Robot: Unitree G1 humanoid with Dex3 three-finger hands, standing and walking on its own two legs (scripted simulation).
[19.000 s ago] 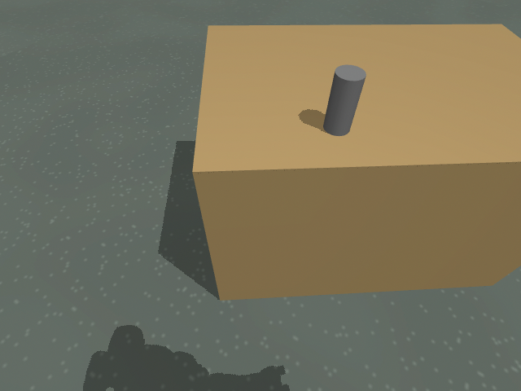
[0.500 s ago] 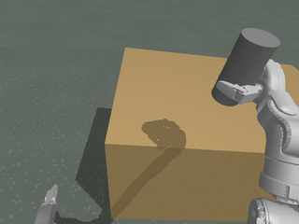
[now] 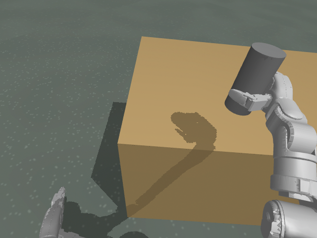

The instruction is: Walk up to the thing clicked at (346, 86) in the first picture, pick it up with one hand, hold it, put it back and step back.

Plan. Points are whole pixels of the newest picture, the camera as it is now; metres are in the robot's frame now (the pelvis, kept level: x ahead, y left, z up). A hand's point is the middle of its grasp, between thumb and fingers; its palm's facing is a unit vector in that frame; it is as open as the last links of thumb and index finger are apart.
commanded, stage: crouch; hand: right
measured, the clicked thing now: (251, 81) +0.40 -0.18 +0.23
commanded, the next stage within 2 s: lower in 1.02 s
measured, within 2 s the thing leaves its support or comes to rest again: neither
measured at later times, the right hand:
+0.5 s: hand (241, 87) +0.46 -0.20 +0.16, palm faces +0.20 +0.98 +0.00, open 9.9 cm
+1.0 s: hand (239, 85) +0.49 -0.21 +0.15, palm faces +0.20 +0.98 +0.00, open 9.9 cm
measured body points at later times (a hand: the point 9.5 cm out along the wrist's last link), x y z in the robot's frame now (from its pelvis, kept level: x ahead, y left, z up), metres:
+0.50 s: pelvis +0.01 +0.00 +0.00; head +0.03 +0.00 +0.45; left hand +0.15 +0.26 -0.08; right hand +0.44 -0.25 +0.17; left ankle +0.02 +0.12 -0.73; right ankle +0.02 -0.13 -0.73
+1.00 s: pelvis +0.02 -0.01 -0.01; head +0.07 -0.01 +0.44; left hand +0.16 +0.27 -0.08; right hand +0.48 -0.26 +0.15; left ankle +0.02 +0.12 -0.73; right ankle +0.02 -0.13 -0.73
